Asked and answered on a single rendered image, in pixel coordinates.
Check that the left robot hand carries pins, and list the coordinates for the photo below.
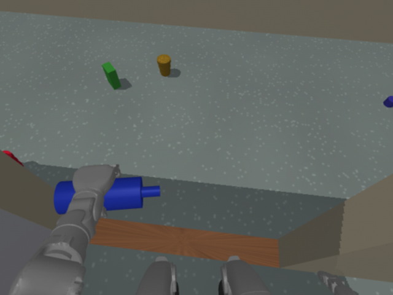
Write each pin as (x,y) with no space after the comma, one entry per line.
(97,177)

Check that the right robot hand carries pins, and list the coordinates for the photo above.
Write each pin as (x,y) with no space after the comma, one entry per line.
(335,284)

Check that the left robot arm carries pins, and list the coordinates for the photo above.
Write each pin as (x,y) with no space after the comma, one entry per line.
(56,268)

